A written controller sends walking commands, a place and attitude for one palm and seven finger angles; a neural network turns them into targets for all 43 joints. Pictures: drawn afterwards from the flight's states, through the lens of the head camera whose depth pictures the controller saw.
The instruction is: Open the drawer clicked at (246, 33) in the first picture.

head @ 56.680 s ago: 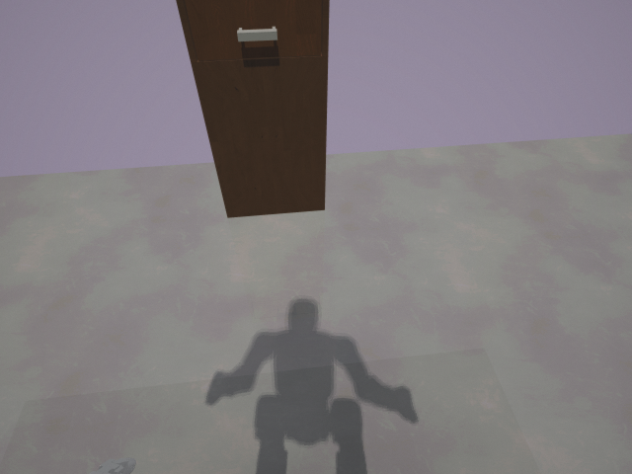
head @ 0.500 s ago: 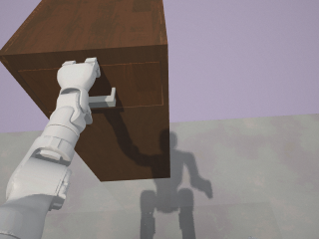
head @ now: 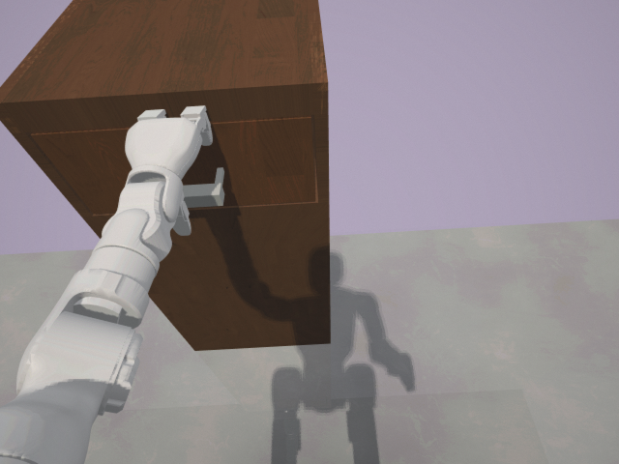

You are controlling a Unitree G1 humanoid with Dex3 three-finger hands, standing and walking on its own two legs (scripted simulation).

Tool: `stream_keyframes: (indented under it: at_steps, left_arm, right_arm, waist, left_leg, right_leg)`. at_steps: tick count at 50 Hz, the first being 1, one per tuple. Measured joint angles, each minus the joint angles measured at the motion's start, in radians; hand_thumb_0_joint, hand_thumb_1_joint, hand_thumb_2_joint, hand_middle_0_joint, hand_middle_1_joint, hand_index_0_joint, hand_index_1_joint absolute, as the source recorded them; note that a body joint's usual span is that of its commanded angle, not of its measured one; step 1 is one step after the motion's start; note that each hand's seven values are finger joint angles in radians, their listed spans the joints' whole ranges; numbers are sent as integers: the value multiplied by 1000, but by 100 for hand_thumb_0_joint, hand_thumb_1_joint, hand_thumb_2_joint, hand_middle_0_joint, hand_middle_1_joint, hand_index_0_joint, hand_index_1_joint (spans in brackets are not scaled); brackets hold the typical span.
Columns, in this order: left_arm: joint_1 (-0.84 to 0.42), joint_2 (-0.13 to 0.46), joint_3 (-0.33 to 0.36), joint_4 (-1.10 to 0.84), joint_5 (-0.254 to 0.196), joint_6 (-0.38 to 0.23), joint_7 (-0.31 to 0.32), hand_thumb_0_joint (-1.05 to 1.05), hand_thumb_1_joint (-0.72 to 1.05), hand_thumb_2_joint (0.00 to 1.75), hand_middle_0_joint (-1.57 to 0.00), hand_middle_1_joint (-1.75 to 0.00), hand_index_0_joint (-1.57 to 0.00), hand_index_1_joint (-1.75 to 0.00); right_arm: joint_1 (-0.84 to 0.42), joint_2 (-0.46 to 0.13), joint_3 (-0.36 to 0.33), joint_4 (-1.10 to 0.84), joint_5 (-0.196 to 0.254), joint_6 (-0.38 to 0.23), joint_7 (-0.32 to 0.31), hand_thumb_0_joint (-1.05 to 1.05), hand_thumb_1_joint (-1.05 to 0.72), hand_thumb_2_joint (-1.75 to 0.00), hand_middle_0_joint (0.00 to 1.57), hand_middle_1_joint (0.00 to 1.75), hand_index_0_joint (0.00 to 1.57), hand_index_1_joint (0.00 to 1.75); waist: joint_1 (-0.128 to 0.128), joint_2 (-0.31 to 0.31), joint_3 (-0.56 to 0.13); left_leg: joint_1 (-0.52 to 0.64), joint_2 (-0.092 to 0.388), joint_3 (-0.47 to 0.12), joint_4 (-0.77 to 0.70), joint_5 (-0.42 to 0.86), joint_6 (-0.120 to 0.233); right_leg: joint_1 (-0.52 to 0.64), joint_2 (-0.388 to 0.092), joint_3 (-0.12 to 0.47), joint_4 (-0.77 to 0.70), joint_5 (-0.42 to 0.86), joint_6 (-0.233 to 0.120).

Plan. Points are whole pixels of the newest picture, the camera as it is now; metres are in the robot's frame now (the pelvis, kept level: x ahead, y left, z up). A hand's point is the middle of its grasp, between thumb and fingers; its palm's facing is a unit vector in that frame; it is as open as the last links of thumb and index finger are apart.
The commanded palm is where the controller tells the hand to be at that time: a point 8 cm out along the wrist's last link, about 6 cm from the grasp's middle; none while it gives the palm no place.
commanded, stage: re-aim the fingers above the handle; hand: left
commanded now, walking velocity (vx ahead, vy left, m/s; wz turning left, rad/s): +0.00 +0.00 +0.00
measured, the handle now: (185, 186) +0.52 +0.19 +0.05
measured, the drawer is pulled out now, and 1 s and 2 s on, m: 0.00 0.00 0.00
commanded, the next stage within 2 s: lower the fingers behind the handle in 0.68 s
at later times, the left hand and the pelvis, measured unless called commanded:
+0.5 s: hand (166, 176) +0.48 +0.19 +0.11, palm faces +0.10 -0.02 -0.99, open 13.9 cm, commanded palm +0.45 +0.21 +0.17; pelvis +0.00 +0.00 +0.00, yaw +2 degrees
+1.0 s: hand (151, 213) +0.44 +0.22 +0.07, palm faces -0.03 +0.00 -1.00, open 13.8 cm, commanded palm +0.44 +0.22 +0.14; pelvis -0.01 +0.00 +0.00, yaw +2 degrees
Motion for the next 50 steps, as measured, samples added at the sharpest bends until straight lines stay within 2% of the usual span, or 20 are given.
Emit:
stream_keyframes:
  at_steps: [3,6,10,13,16,19,22,25,29,32,36,39,43,47,50]
  left_arm:
    - [1,15,16,36,-6,54,-51,0,-49,30,-38,-124,-37,-127]
    - [13,51,31,61,-21,60,-114,0,-49,30,-35,-122,-36,-125]
    - [62,95,16,7,-33,-10,-185,0,-49,30,-33,-121,-34,-123]
    - [99,104,-22,-72,-45,-89,-203,0,-49,30,-33,-120,-33,-121]
    - [107,90,-59,-132,-50,-154,-178,0,-49,30,-32,-120,-32,-121]
    - [80,66,-81,-141,-47,-178,-119,0,-49,30,-32,-120,-32,-120]
    - [36,50,-57,-100,-32,-157,-49,0,-49,30,-32,-120,-32,-120]
    - [-12,56,-20,-33,-14,-94,-5,0,-49,30,-34,-121,-32,-120]
    - [-36,24,-13,10,-16,-31,-12,0,-49,30,-40,-127,-38,-127]
    - [-36,19,-7,30,-10,9,-49,0,-49,30,-39,-126,-38,-129]
    - [-20,34,5,46,-14,28,-111,0,-49,30,-36,-123,-35,-126]
    - [19,62,19,45,-24,7,-154,0,-49,30,-34,-122,-33,-124]
    - [86,93,24,-13,-26,-73,-176,0,-49,30,-33,-121,-32,-122]
    - [115,105,8,-74,-20,-158,-135,0,-49,30,-32,-120,-32,-121]
    - [93,104,-8,-79,-11,-181,-80,0,-49,30,-32,-120,-32,-120]
  right_arm:
    - [-10,11,15,-20,9,14,-12,1,-90,-90,20,30,20,30]
    - [-10,16,27,-46,17,14,-29,1,-90,-90,21,30,20,30]
    - [9,9,18,-74,17,-2,-44,1,-90,-90,21,30,20,30]
    - [24,-4,-3,-74,12,-18,-48,0,-90,-90,21,30,20,30]
    - [27,-18,-25,-56,7,-33,-46,0,-90,-90,21,30,20,30]
    - [15,-27,-36,-35,3,-46,-35,0,-90,-90,20,30,20,30]
    - [-6,-27,-31,-19,-1,-52,-23,0,-90,-90,20,30,20,30]
    - [-17,-18,-21,-17,-3,-48,-14,0,-90,-90,20,30,20,30]
    - [-3,-9,-5,-12,-2,-23,-4,0,-90,-90,20,30,20,30]
    - [3,2,11,-17,4,1,-8,0,-90,-90,20,30,20,30]
    - [12,14,25,-39,13,15,-18,1,-90,-90,21,30,20,30]
    - [21,15,28,-60,17,13,-29,1,-90,-90,21,30,20,30]
    - [36,6,12,-75,13,-7,-38,1,-90,-90,21,30,20,30]
    - [43,-7,-15,-59,4,-32,-39,0,-90,-90,21,30,20,30]
    - [39,-17,-30,-36,-1,-48,-32,0,-90,-90,21,30,20,30]
  waist:
    - [-9,6,1]
    - [-14,4,11]
    - [0,-10,27]
    - [19,-21,39]
    - [32,-30,46]
    - [31,-35,47]
    - [15,-38,40]
    - [-1,-34,29]
    - [5,-14,9]
    - [0,-5,-1]
    - [-8,-3,1]
    - [-12,-7,11]
    - [-3,-19,32]
    - [13,-33,47]
    - [18,-42,48]
  left_leg:
    - [31,2,10,-23,8,-1]
    - [52,4,12,-37,14,-3]
    - [57,4,-3,-37,19,-6]
    - [47,2,-22,-21,15,-6]
    - [27,-3,-41,4,7,-6]
    - [4,-7,-51,26,0,-4]
    - [-17,-8,-44,35,-4,-2]
    - [-28,-6,-28,32,-5,0]
    - [-18,-6,-14,17,-2,4]
    - [2,-5,-2,1,1,6]
    - [30,-3,9,-15,7,6]
    - [41,0,12,-21,10,4]
    - [31,1,3,-9,9,3]
    - [-3,-1,-19,22,3,2]
    - [-39,-5,-34,47,-3,1]
  right_leg:
    - [22,3,10,-12,6,-1]
    - [40,5,11,-21,10,-2]
    - [53,5,-3,-26,11,-7]
    - [57,1,-22,-23,7,-8]
    - [50,-5,-41,-12,-1,-8]
    - [34,-10,-50,1,-7,-6]
    - [11,-10,-44,11,-8,-4]
    - [-8,-8,-28,12,-5,-1]
    - [-6,-7,-13,3,0,4]
    - [7,-6,-2,-5,3,6]
    - [26,-2,9,-12,8,6]
    - [35,1,13,-16,11,4]
    - [32,1,3,-11,11,1]
    - [13,-3,-19,4,4,0]
    - [-12,-7,-34,19,-2,-1]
